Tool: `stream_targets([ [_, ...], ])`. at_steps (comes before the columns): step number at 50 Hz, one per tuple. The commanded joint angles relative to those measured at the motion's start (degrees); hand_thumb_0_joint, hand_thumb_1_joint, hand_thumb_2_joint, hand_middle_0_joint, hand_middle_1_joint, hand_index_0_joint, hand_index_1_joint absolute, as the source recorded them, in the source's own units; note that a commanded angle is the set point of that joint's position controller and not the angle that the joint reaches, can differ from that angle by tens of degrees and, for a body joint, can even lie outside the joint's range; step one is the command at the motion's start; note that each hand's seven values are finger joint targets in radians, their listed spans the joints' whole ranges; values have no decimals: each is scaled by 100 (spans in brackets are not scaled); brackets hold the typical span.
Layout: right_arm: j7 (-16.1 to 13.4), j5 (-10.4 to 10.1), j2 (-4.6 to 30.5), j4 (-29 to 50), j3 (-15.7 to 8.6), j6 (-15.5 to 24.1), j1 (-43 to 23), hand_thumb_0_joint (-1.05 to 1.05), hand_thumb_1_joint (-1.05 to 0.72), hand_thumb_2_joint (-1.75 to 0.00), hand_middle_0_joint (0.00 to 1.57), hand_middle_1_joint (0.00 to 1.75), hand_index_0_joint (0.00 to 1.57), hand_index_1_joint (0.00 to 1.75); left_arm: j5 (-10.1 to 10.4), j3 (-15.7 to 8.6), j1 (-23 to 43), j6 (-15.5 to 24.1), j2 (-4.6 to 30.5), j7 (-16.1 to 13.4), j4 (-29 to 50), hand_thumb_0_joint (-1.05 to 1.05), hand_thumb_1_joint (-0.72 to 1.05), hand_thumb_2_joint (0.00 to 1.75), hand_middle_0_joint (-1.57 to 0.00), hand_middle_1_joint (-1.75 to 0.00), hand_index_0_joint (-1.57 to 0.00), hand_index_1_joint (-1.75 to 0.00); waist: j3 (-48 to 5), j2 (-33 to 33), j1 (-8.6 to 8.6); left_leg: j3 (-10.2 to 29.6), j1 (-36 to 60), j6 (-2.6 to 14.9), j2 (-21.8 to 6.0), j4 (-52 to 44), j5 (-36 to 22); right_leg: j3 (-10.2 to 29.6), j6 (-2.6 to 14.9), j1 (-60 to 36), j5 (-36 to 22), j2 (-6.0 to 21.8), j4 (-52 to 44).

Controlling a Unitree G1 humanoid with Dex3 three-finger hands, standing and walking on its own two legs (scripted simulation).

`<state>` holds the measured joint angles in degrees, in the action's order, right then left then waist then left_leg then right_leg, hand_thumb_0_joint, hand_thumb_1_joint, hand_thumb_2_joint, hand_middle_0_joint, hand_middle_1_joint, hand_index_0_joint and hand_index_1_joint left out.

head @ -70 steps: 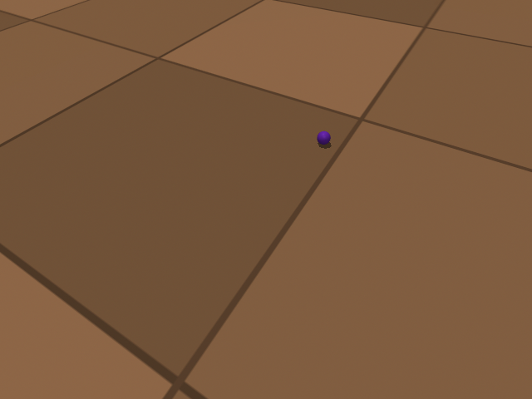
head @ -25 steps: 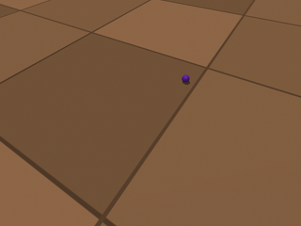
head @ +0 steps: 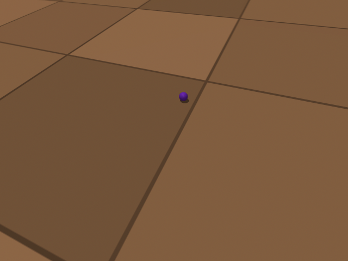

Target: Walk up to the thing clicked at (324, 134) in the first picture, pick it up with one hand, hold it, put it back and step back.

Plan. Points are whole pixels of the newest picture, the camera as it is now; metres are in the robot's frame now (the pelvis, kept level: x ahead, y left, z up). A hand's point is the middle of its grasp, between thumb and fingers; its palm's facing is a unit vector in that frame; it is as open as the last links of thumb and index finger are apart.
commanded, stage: walk up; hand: left
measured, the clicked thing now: (183, 96) +1.62 -0.08 -0.73
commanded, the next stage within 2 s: none
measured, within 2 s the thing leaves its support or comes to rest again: neither
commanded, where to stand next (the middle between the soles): +1.21 -0.23 m, yaw -13 degrees
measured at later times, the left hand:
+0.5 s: hand (107, 226) +0.27 +0.21 -0.15, palm faces -0.12 -0.94 -0.33, open 7.4 cm
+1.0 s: hand (145, 121) +0.68 +0.13 -0.13, palm faces -0.27 -0.87 -0.40, open 7.4 cm
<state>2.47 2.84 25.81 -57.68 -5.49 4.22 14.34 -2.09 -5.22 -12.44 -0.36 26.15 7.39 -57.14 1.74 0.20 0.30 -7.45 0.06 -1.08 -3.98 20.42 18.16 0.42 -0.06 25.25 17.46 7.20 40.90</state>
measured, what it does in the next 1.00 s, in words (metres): walks ahead: right foot, then left foot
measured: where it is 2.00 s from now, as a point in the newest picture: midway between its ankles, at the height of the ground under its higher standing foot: (199, 165)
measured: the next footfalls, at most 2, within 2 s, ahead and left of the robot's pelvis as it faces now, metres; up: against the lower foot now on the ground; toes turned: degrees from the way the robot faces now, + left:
right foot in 0.06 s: +0.15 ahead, -0.17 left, +0.00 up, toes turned -7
left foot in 0.52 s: +0.43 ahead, +0.06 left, +0.00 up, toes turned -3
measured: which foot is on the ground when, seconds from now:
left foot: down 0.00-0.08, up 0.10-0.50, down 0.52-1.00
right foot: up 0.00-0.04, down 0.06-0.56, up 0.58-0.94, down 0.96-1.00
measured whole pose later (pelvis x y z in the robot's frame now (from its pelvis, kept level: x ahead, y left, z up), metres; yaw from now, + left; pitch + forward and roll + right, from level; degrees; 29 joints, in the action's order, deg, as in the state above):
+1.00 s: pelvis +0.50 -0.11 -0.02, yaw -13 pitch -3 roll +0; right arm 2.4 0.4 25.5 -50.4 -3.5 3.4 21.3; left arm -0.9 -3.4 -10.4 3.9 23.3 4.9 -49.4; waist 4.5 -3.7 2.6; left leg -7.3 -2.1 0.4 -7.4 40.2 29.3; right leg -3.8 1.5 24.5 9.1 1.5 36.8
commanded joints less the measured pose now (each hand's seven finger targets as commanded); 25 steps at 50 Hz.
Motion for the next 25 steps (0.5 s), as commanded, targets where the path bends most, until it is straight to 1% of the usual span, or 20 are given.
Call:
stream_targets([
  [1, -36, -34, 1388, 711, -334, 134, -928, 0, -90, -90, 20, 30, 20, 30, 16, -262, 99, 234, 834, -53, 424, 0, 90, 90, -20, -30, -20, -30, 39, -644, -294, 259, -1402, 905, -993, -121, 1005, -606, 49, -1354, -631, -258, -626],
  [2, -46, -43, 1326, 747, -302, 88, -979, 0, -90, -90, 20, 30, 20, 30, -5, -322, -413, 256, 955, -114, 248, 0, 90, 90, -20, -30, -20, -30, -108, -130, -556, 63, -1809, 825, -857, 752, 1031, -674, 66, -2018, -632, -412, -652],
  [3, -41, -16, 1054, 754, -184, 42, -809, 0, -90, -90, 20, 30, 20, 30, -19, -462, -1184, 318, 1232, -221, 42, 0, 90, 90, -20, -30, -20, -30, -481, 887, -895, -172, -2376, 696, -499, 2411, 661, -497, 145, -3046, -88, -575, -834],
  [4, -18, -39, 503, 876, 19, 23, -659, 0, -90, -90, 20, 30, 20, 30, -38, -612, -1789, 357, 1695, -351, -20, 0, 90, 90, -20, -30, -20, -30, -388, 2421, -1187, -295, -3582, 457, 245, 4079, 1653, 969, 388, -3421, 1631, 30, -1862],
  [5, 0, -163, 663, 1053, 33, -1, -525, 0, -90, -90, 20, 30, 20, 30, 26, -594, -1415, 407, 2039, -372, 280, 0, 90, 90, -20, -30, -20, -30, -254, 2328, -835, 327, -4131, 206, 514, 4831, 1549, 3906, 897, -2825, 3238, 1282, -3468],
  [6, -24, -108, 1202, 992, -113, -16, -682, 0, -90, -90, 20, 30, 20, 30, 125, -578, -817, 390, 2174, -354, 479, 0, 90, 90, -20, -30, -20, -30, 272, 1490, -639, 775, -3838, 196, 68, 4942, 1281, 4555, 1298, -1934, 3936, 1644, -3698],
  [7, -9, -139, 1376, 917, -158, 15, -750, 0, -90, -90, 20, 30, 20, 30, 178, -554, -507, 381, 2062, -366, 618, 0, 90, 90, -20, -30, -20, -30, 528, 1035, -510, 946, -3848, 228, -182, 4980, 890, 4220, 1399, -1653, 3476, 1488, -3604],
  [8, 18, -225, 1324, 783, -149, 27, -629, 0, -90, -90, 20, 30, 20, 30, 213, -465, -332, 418, 1795, -413, 658, 0, 90, 90, -20, -30, -20, -30, 467, 768, -344, 1020, -3755, 252, -347, 4860, 389, 3406, 1233, -1717, 2619, 1181, -3343],
  [9, 39, -275, 1234, 673, -114, 14, -380, 0, -90, -90, 20, 30, 20, 30, 206, -408, -190, 450, 1587, -449, 701, 0, 90, 90, -20, -30, -20, -30, 372, 733, -208, 1054, -3552, 346, -399, 4567, 149, 2669, 1052, -1701, 2039, 866, -3114],
  [10, 60, -281, 1125, 597, -95, -14, -100, 0, -90, -90, 20, 30, 20, 30, 211, -379, -168, 477, 1486, -452, 704, 0, 90, 90, -20, -30, -20, -30, 330, 870, -117, 1017, -3241, 362, -456, 4234, -6, 2199, 946, -1515, 1708, 686, -3037],
  [12, 123, -208, 1115, 638, -138, -54, 14, 0, -90, -90, 20, 30, 20, 30, 211, -297, -174, 534, 1336, -449, 765, 0, 90, 90, -20, -30, -20, -30, 382, 723, -84, 886, -2909, 290, -415, 3861, -291, 1733, 968, -1099, 1402, 489, -3069],
  [13, 156, -179, 1105, 682, -159, -83, 28, 0, -90, -90, 20, 30, 20, 30, 223, -280, -114, 557, 1295, -448, 831, 0, 90, 90, -20, -30, -20, -30, 453, 758, -43, 802, -2926, 228, -399, 3638, -433, 1535, 983, -985, 1483, 410, -3125],
  [15, 213, -152, 1046, 866, -170, -83, -188, 0, -90, -90, 20, 30, 20, 30, 211, -285, -171, 585, 1309, -443, 950, 0, 90, 90, -20, -30, -20, -30, 500, 706, -96, 725, -3082, 77, -386, 2941, -465, 1374, 1103, -1084, 1398, 419, -3179],
  [16, 218, -117, 1059, 946, -192, -79, -357, 0, -90, -90, 20, 30, 20, 30, 210, -277, -289, 599, 1307, -445, 966, 0, 90, 90, -20, -30, -20, -30, 526, 530, -170, 686, -3115, 14, -373, 2778, -538, 1349, 1111, -1067, 1410, 416, -3191],
  [19, 230, -93, 903, 1219, -158, 1, -948, 0, -90, -90, 20, 30, 20, 30, 157, -303, -543, 649, 1365, -441, 1027, 0, 90, 90, -20, -30, -20, -30, 541, 374, -402, 709, -3245, -10, -431, 1979, -861, 1261, 1129, -1498, 874, 493, -3048],
  [21, 226, -111, 830, 1267, -168, 80, -1043, 0, -90, -90, 20, 30, 20, 30, 153, -281, -514, 651, 1338, -447, 1082, 0, 90, 90, -20, -30, -20, -30, 476, 339, -398, 687, -2848, 52, -382, 1496, -1077, 1072, 1087, -1519, 76, 476, -2771],
  [22, 219, -124, 808, 1269, -172, 117, -1034, 0, -90, -90, 20, 30, 20, 30, 159, -270, -543, 637, 1321, -452, 1088, 0, 90, 90, -20, -30, -20, -30, 356, 330, -405, 568, -2579, 91, -264, 1303, -1102, 941, 1064, -1603, -498, 426, -2555],
  [23, 202, -127, 788, 1235, -192, 136, -825, 0, -90, -90, 20, 30, 20, 30, 156, -260, -437, 632, 1345, -462, 1099, 0, 90, 90, -20, -30, -20, -30, 202, 432, -267, 485, -2191, 138, -204, 1244, -1086, 884, 1040, -1572, -1038, 464, -2330],
  [24, 181, -129, 783, 1165, -220, 151, -576, 0, -90, -90, 20, 30, 20, 30, 175, -249, -424, 609, 1338, -475, 1112, 0, 90, 90, -20, -30, -20, -30, 109, 329, -133, 337, -1716, 175, -45, 1027, -1092, 752, 979, -1454, -1482, 391, -1956],
  [25, 140, -115, 878, 1015, -285, 172, -44, 0, -90, -90, 20, 30, 20, 30, 173, -211, -421, 606, 1276, -485, 1164, 0, 90, 90, -20, -30, -20, -30, -203, 52, 159, 219, -795, 252, 156, 816, -1155, 521, 842, -1230, -2000, 192, -1120],
])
